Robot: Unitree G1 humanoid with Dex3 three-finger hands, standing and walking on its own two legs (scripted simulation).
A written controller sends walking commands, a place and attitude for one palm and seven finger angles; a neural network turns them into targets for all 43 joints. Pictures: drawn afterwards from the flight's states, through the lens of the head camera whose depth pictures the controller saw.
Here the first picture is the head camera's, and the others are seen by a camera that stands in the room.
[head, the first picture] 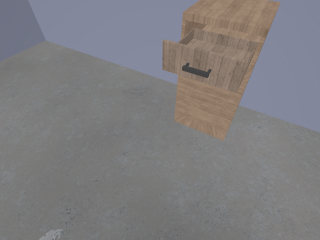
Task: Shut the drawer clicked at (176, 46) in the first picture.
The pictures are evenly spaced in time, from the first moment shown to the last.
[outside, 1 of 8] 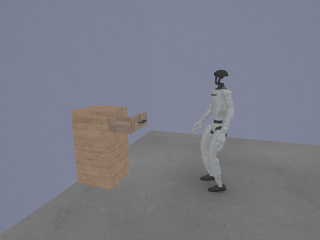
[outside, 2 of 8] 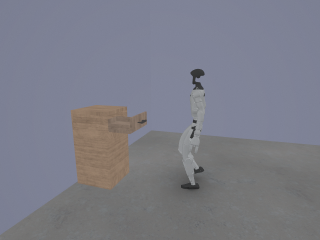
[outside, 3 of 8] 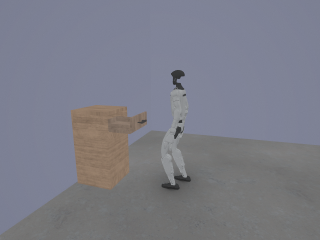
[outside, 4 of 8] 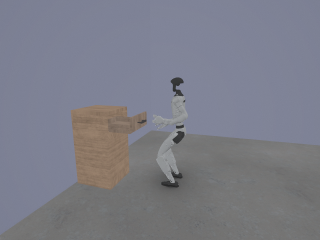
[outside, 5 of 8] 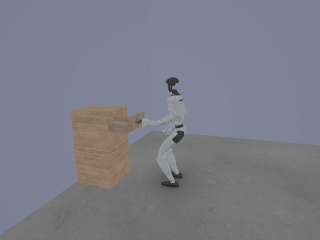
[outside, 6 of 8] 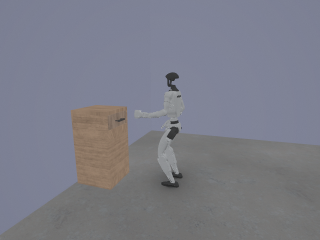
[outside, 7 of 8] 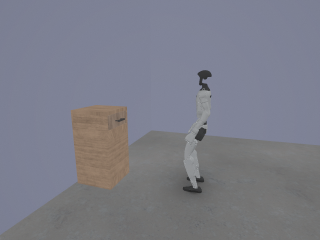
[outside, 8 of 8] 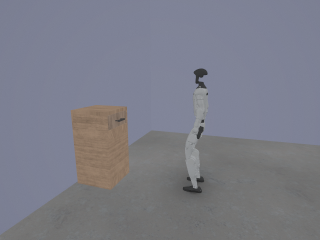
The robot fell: no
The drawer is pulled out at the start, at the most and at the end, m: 0.27 0.27 0.00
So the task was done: yes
